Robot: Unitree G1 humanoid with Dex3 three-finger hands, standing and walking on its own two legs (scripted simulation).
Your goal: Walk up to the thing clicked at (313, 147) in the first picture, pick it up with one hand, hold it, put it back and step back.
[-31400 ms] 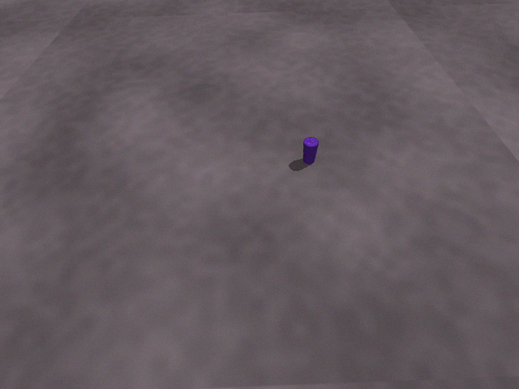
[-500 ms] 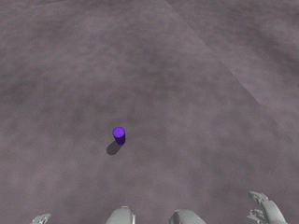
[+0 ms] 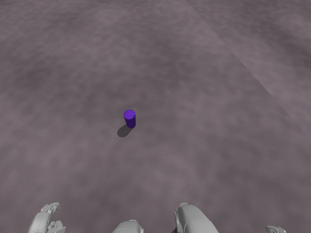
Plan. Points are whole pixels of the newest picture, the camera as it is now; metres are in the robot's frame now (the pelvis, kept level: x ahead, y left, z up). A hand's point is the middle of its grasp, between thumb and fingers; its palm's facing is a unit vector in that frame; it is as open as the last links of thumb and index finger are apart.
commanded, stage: step back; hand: left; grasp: from the side
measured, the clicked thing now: (130, 119) +0.83 +0.17 -0.69
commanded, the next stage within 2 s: stand in 1.46 s
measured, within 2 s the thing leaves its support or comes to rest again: neither
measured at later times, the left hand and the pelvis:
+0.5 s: hand out of the picture -0.08 +0.26 -0.13, palm faces +0.02 -0.89 -0.45, open 7.4 cm; pelvis -0.17 -0.02 +0.00, yaw +1 degrees
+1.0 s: hand out of the picture -0.15 +0.25 -0.14, palm faces +0.04 -0.93 -0.36, open 7.4 cm; pelvis -0.19 -0.01 +0.01, yaw +1 degrees
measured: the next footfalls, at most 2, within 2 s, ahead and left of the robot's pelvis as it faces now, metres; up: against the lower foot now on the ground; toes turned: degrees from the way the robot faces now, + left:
right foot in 0.22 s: -0.13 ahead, -0.13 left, +0.00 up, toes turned +0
left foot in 0.56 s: -0.13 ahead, +0.12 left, +0.00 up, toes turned +1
